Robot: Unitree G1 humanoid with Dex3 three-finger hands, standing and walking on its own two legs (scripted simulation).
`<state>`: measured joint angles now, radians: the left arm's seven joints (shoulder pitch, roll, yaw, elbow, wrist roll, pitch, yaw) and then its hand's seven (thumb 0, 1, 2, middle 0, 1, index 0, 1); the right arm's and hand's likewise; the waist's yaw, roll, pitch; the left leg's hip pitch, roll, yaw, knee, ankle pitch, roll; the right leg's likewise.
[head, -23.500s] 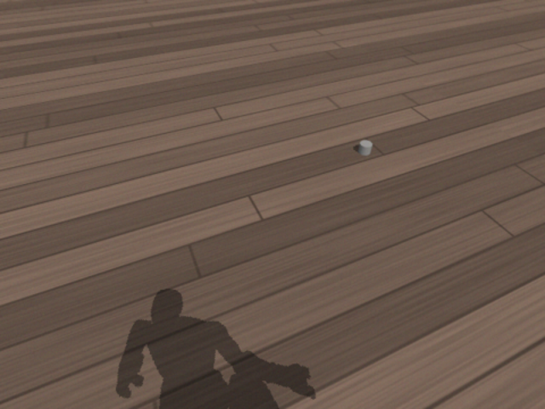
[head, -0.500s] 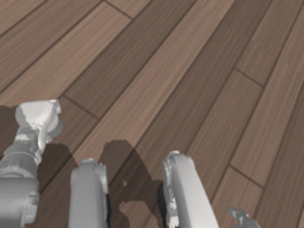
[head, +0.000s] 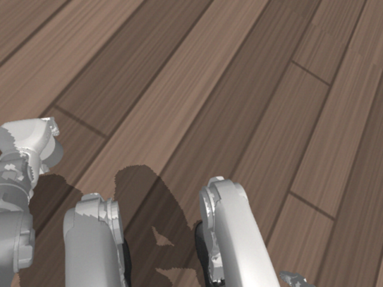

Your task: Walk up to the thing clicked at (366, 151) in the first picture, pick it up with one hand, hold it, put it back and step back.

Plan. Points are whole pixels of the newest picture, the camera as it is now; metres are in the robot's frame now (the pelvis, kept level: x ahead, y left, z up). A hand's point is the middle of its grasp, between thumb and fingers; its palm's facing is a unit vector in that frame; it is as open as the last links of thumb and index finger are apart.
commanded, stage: crouch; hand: left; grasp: from above
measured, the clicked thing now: (40, 149) +0.44 +0.29 -0.21
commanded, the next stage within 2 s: lower in 0.12 s
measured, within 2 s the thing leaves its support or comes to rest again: rests again in 1.24 s
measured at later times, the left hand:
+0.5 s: hand (46, 155) +0.43 +0.28 -0.23, palm faces -0.49 -0.08 -0.87, open 9.9 cm
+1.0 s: hand (58, 153) +0.45 +0.27 -0.28, palm faces -0.47 -0.10 -0.88, open 9.9 cm
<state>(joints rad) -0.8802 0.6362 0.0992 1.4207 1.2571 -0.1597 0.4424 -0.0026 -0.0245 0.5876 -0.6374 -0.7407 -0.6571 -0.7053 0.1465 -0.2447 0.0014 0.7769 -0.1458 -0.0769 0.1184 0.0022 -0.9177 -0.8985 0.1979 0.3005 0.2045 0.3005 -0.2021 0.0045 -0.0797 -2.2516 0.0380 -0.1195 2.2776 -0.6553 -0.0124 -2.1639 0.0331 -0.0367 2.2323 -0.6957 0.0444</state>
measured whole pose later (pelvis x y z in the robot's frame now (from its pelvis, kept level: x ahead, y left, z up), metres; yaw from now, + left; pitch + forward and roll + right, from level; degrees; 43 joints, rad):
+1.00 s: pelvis +0.01 +0.00 -0.06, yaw -5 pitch +31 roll -9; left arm -0.93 0.79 0.18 1.59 1.28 -0.21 0.56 0.00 -0.02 0.58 -0.64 -0.72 -0.66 -0.69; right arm 0.08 -0.28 0.12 0.77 -0.22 -0.13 0.19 0.00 -0.91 -0.89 0.20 0.30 0.20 0.30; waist -0.27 -0.06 0.07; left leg -2.37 0.04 -0.22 2.52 -0.70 -0.04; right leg -2.27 0.07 -0.10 2.42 -0.71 0.05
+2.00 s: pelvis +0.00 +0.01 -0.07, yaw -8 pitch +26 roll -13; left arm -0.98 0.93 0.15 1.77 1.29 -0.23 0.67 0.00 0.01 0.58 -0.60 -0.73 -0.63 -0.70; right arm 0.08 -0.34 0.24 0.75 -0.29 -0.25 0.27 0.00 -0.91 -0.90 0.20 0.30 0.20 0.30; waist -0.34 -0.12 0.14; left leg -2.35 0.04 -0.28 2.57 -0.70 -0.03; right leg -2.23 0.09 -0.15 2.42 -0.68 0.07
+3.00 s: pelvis +0.00 +0.01 -0.06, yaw -8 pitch +27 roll -14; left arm -0.94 0.90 0.15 1.64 1.29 -0.22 0.69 0.00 -0.48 0.96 -0.08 -1.02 -0.10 -1.00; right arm 0.07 -0.33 0.24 0.74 -0.27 -0.26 0.29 0.00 -0.90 -0.90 0.20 0.30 0.20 0.30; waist -0.32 -0.12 0.13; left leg -2.35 0.04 -0.29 2.55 -0.71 -0.03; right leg -2.22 0.09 -0.16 2.39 -0.68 0.06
